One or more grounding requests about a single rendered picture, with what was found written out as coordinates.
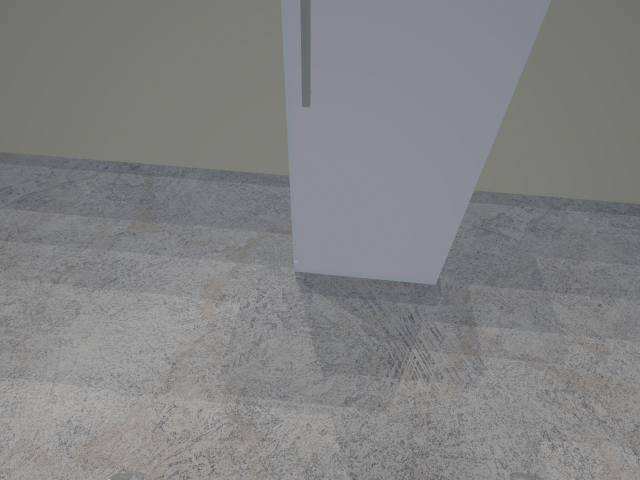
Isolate fridge door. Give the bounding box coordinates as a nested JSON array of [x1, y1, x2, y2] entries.
[[287, 0, 550, 280]]

